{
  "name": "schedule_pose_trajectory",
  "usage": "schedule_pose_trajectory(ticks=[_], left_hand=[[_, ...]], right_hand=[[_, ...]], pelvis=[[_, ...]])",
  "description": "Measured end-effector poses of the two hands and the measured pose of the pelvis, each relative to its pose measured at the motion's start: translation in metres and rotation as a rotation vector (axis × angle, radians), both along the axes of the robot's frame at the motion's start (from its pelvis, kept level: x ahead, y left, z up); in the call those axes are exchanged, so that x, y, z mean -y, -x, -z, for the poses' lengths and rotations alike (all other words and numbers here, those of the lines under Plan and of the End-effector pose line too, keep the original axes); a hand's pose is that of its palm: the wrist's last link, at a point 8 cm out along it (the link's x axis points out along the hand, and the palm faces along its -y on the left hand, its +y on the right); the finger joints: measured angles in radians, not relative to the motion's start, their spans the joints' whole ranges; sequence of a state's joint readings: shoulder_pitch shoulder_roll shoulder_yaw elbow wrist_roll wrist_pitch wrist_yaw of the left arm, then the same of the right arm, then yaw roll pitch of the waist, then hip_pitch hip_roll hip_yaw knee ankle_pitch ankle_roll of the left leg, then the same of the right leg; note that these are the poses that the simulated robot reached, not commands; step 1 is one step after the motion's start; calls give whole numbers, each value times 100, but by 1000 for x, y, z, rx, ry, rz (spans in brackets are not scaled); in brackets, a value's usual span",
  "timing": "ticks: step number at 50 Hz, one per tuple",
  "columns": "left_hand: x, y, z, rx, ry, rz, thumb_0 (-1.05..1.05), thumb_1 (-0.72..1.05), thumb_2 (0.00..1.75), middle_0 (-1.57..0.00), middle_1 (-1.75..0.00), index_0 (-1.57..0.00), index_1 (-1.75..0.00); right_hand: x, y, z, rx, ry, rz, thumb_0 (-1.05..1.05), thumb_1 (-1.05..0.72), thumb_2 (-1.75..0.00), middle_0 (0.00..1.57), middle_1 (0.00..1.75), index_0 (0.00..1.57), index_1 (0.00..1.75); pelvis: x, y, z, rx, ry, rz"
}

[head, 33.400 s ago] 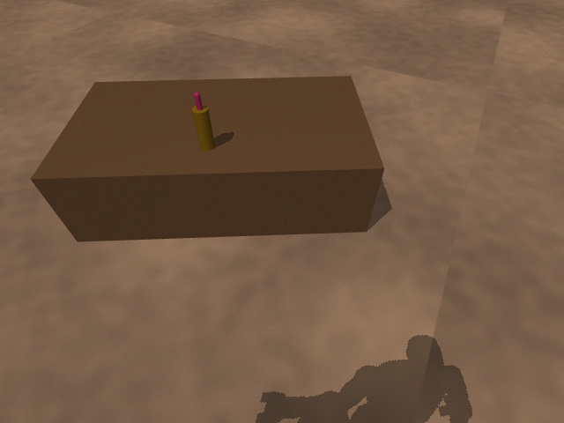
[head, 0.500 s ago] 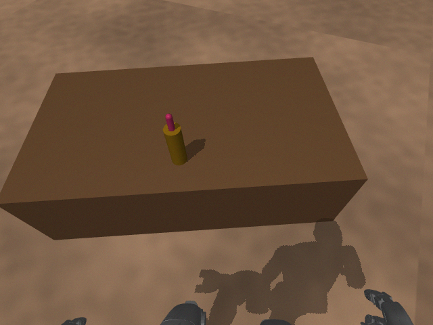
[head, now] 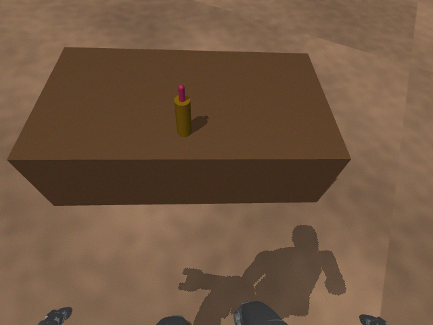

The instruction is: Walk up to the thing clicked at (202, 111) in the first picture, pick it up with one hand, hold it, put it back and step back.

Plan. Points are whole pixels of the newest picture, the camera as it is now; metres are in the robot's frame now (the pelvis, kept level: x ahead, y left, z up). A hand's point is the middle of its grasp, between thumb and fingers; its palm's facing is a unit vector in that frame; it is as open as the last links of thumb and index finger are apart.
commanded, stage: step back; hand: left
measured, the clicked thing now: (182, 110) +0.85 +0.14 -0.25
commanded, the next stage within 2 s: stand in 1.92 s
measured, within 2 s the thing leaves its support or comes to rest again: neither
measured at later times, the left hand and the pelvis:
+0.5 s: hand out of the picture -0.06 +0.26 -0.14, palm faces +0.02 -0.90 -0.43, open 7.3 cm; pelvis -0.17 -0.02 -0.01, yaw +2 degrees
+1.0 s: hand out of the picture -0.28 +0.23 -0.14, palm faces +0.00 -0.92 -0.39, open 7.3 cm; pelvis -0.31 -0.04 +0.00, yaw -2 degrees
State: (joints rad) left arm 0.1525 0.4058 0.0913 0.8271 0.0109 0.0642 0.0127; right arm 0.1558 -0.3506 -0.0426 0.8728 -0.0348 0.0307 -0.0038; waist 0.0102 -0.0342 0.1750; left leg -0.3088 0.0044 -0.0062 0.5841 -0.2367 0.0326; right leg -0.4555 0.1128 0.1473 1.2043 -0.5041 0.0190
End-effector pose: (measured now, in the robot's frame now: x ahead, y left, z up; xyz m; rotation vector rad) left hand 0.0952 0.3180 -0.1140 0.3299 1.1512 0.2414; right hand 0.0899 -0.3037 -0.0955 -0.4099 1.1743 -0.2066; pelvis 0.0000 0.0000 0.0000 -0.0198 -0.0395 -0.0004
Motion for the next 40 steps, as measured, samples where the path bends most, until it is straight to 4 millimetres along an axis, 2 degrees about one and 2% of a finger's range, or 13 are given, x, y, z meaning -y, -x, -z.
schedule_pose_trajectory(ticks=[5,9,11,15,21,25,28,34,40], left_hand=[[8,48,6,-74,0,31,0,91,89,-21,-30,-21,-30],[21,84,10,-89,-13,51,0,91,89,-21,-30,-21,-30],[29,104,6,-91,-13,46,0,91,89,-21,-30,-21,-30],[36,141,-8,-88,-19,25,0,90,89,-21,-30,-21,-30],[28,159,-19,-17,-59,25,0,90,89,-21,-31,-21,-30],[15,166,-11,58,-59,22,0,90,89,-21,-30,-21,-30],[10,180,-4,74,-43,12,0,90,89,-21,-30,-21,-30],[18,225,-3,37,-8,9,0,91,89,-21,-30,-21,-30],[34,289,4,-47,-2,47,0,91,89,-21,-30,-21,-30]], right_hand=[[9,19,0,71,1,1,1,-90,-90,21,30,21,30],[26,42,12,109,-12,7,1,-90,-90,21,30,21,30],[33,57,18,109,-21,25,1,-90,-90,21,30,21,30],[38,93,18,72,-34,47,1,-90,-90,21,30,21,30],[36,151,22,-1,-26,28,1,-90,-90,20,30,21,30],[26,184,29,-40,-12,-6,1,-90,-90,20,30,21,30],[15,207,28,-55,-17,-17,1,-90,-90,20,30,21,30],[15,238,10,-2,-12,-20,1,-90,-90,21,30,21,30],[36,259,7,105,-10,-7,1,-90,-90,21,30,21,30]], pelvis=[[6,36,4,-2,-1,43],[17,69,15,0,-11,70],[22,85,15,12,12,54],[25,108,6,7,-41,54],[22,144,4,-5,-48,9],[16,174,14,-5,-34,-37],[12,199,15,15,-50,-32],[17,239,5,3,-12,-7],[30,277,10,-5,-20,53]])
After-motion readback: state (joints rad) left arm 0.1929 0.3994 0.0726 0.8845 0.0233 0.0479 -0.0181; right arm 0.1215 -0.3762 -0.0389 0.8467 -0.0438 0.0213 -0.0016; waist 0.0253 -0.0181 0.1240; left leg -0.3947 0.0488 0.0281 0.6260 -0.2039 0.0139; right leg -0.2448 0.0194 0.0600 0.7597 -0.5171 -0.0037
